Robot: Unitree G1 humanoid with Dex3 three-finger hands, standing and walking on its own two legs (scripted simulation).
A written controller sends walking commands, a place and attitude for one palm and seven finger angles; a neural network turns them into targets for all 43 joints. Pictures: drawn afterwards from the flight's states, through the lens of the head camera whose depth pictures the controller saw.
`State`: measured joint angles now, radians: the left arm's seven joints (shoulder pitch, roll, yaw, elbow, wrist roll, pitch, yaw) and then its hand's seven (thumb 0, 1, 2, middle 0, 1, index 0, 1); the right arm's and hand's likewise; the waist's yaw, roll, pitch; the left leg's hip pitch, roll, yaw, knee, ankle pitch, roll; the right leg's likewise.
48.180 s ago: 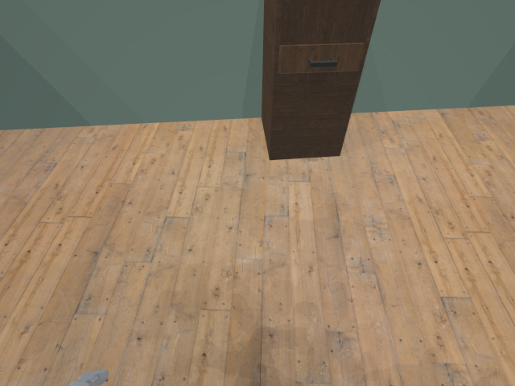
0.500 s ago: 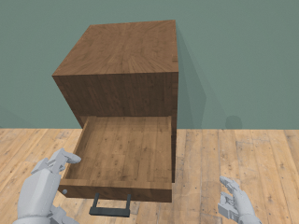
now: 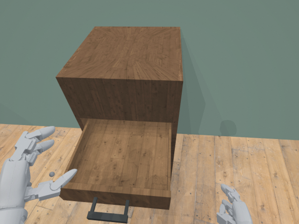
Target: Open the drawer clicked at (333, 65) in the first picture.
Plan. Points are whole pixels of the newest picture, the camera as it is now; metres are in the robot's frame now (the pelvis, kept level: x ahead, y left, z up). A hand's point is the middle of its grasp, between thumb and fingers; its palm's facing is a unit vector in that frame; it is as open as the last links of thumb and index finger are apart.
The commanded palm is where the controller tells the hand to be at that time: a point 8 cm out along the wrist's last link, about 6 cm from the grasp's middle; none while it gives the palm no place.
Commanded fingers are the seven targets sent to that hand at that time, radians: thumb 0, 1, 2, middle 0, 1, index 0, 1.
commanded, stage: draw the hand back to the body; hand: left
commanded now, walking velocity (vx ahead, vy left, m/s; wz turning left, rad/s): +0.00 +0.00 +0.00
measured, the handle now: (109, 209) +0.20 +0.17 -0.16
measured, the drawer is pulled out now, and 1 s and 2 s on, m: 0.29 0.29 0.29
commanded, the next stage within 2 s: step back with the hand held close in 0.44 s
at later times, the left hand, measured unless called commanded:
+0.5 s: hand (42, 167) +0.18 +0.23 +0.15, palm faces +0.38 -0.83 -0.41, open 7.5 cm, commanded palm +0.13 +0.27 +0.18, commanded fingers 0.00 0.90 0.90 -0.20 -0.30 -0.20 -0.30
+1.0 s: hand (34, 179) +0.16 +0.23 +0.16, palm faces +0.28 -0.80 -0.54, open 7.4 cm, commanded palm +0.09 +0.28 +0.18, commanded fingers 0.00 0.90 0.90 -0.20 -0.30 -0.20 -0.30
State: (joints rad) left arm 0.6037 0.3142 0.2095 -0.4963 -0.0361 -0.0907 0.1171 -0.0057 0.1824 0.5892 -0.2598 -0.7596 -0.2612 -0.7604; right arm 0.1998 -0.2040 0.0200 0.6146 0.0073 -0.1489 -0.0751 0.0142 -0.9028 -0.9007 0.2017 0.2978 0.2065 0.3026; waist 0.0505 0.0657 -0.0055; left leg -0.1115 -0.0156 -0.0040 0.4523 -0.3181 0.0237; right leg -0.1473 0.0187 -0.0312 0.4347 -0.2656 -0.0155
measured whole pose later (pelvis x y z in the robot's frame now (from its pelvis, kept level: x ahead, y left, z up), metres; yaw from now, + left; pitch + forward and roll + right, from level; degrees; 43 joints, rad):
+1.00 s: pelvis -0.04 +0.00 -0.01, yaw -1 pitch +2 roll +0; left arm 0.72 0.46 0.41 -0.68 -0.02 -0.21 0.18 0.01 0.89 0.90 -0.21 -0.30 -0.22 -0.30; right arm 0.20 -0.18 -0.03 0.54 -0.02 -0.11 -0.07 0.01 -0.90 -0.90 0.20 0.30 0.20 0.30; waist -0.03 -0.05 0.03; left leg -0.29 -0.02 0.03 0.53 -0.28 0.03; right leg -0.34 0.00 -0.03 0.63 -0.32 -0.01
